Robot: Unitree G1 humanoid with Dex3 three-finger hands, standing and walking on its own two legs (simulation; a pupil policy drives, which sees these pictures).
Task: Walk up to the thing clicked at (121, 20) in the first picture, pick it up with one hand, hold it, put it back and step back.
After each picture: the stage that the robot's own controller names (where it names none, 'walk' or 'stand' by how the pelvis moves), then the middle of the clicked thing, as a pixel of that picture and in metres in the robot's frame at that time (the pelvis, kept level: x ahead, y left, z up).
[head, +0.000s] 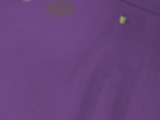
stand; (123, 18) +1.82 -0.61 -0.72
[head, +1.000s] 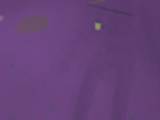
walk; (98, 24) +1.75 -0.15 -0.69
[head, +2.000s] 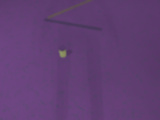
walk; (62, 51) +1.13 +0.22 -0.71
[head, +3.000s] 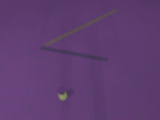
walk; (62, 93) +0.68 +0.22 -0.72
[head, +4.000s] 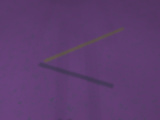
walk; out of the picture +0.43 +0.14 -0.70
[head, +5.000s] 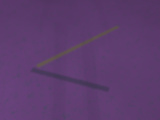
stand; out of the picture +0.34 +0.18 -0.72
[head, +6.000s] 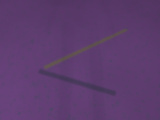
stand; out of the picture +0.33 +0.16 -0.72
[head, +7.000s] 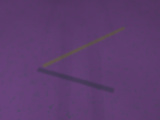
stand; out of the picture +0.35 +0.16 -0.73
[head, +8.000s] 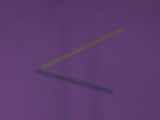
stand; out of the picture +0.34 +0.17 -0.73
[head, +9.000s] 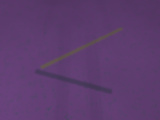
stand; out of the picture +0.34 +0.18 -0.73
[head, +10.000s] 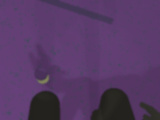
go down; (42, 75) +0.41 +0.17 -0.43
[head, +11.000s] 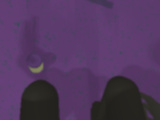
go down; (35, 63) +0.44 +0.17 -0.33
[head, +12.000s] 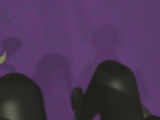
close in; out of the picture +0.43 +0.20 -0.24
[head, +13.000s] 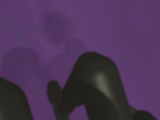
close; out of the picture +0.43 +0.23 -0.23
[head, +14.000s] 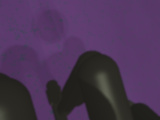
lift; out of the picture +0.43 +0.22 -0.23
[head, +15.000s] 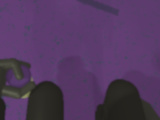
lift; (21, 82) +0.31 +0.21 -0.09
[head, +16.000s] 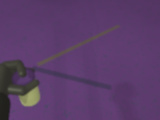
hold; (27, 87) +0.32 +0.18 +0.04
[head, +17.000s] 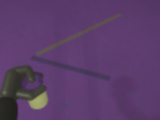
hold; (35, 91) +0.32 +0.16 -0.02
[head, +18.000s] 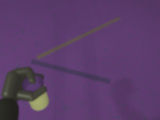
crouch; (36, 93) +0.32 +0.16 -0.02
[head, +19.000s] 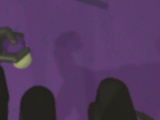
crouch; (18, 52) +0.43 +0.18 -0.12
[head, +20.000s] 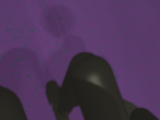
lower; out of the picture +0.44 +0.24 -0.23
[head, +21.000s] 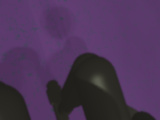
lower; out of the picture +0.44 +0.24 -0.23
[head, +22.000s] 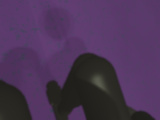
lower; out of the picture +0.44 +0.24 -0.23
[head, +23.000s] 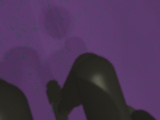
lower; out of the picture +0.44 +0.24 -0.24
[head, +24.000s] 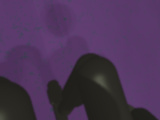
draw back; out of the picture +0.43 +0.22 -0.24
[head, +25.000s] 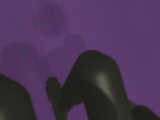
withdraw; out of the picture +0.42 +0.22 -0.23
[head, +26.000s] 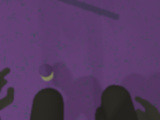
walk; (46, 72) +0.43 +0.16 -0.41
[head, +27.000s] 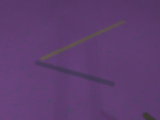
stand; out of the picture +0.35 +0.15 -0.66
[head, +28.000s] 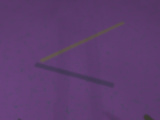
stand; out of the picture +0.36 +0.16 -0.67
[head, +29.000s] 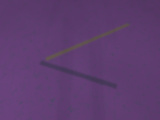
stand; out of the picture +0.36 +0.15 -0.70
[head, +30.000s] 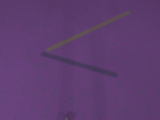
walk; (62, 119) +0.38 +0.15 -0.71
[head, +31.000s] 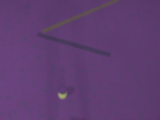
walk; (62, 92) +0.55 +0.07 -0.71
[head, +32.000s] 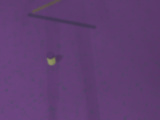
walk; (51, 58) +0.84 +0.26 -0.68
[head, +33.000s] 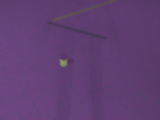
stand; (63, 60) +1.00 +0.16 -0.71
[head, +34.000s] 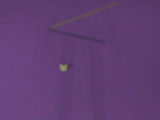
stand; (63, 65) +1.02 +0.17 -0.72
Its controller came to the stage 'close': yes
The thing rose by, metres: 0.71
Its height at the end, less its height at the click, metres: +0.00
